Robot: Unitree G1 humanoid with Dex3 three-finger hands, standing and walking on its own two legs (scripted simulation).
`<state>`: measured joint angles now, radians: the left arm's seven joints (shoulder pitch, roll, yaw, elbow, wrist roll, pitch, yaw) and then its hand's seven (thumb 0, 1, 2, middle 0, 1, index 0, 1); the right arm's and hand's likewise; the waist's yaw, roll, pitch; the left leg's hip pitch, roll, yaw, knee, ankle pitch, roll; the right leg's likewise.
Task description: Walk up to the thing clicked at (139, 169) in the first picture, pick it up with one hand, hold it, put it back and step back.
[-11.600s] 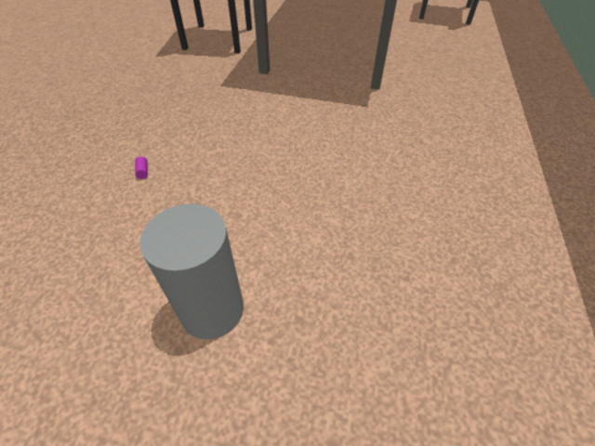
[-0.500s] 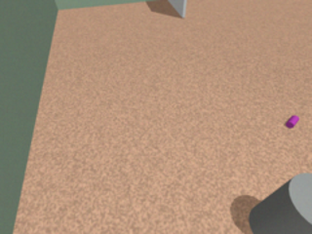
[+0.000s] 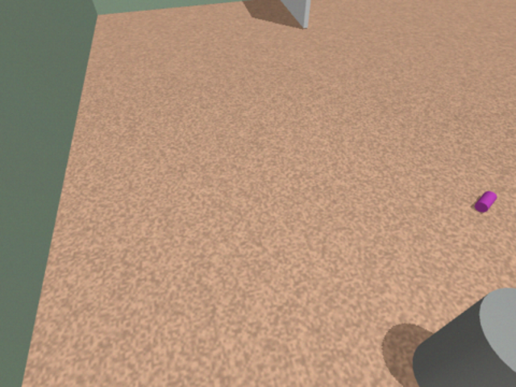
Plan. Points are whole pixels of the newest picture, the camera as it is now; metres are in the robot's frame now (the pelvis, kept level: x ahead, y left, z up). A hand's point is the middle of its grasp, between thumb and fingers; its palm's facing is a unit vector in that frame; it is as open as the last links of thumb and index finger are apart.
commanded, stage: stand
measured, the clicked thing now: (485, 201) +1.04 -1.14 -0.75
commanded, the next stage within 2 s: walk up in 0.92 s
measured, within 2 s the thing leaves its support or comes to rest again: neither
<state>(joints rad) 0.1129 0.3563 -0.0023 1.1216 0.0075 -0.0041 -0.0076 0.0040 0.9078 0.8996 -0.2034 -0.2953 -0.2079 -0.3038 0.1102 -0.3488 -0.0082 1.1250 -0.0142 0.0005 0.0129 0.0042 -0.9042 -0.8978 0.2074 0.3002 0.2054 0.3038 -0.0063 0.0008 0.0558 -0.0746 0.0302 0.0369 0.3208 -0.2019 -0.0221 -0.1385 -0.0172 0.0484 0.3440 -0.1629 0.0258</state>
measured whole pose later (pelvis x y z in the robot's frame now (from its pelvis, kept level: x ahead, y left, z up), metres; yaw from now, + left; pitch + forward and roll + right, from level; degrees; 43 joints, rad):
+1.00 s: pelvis +0.01 -0.01 +0.00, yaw +0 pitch -2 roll +1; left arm 0.16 0.37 0.04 1.08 0.03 -0.01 -0.05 0.00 0.91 0.90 -0.20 -0.30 -0.21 -0.30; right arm 0.17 -0.36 -0.04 1.08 -0.04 -0.01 0.05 0.00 -0.90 -0.90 0.21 0.30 0.21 0.30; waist 0.00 -0.01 0.02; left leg -0.11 0.03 0.03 0.41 -0.39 0.02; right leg -0.20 -0.01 0.05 0.49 -0.41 -0.01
